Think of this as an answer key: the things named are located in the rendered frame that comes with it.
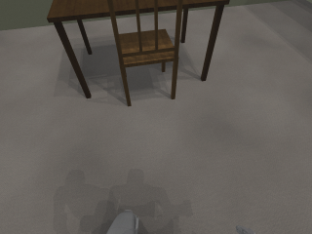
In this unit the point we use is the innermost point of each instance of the table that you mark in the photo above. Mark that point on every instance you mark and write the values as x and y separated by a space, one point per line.
66 10

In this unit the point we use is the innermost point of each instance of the chair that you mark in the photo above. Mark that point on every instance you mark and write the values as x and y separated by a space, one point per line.
147 47

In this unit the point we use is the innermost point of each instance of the left robot thigh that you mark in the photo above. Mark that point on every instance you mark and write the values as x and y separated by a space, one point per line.
124 223

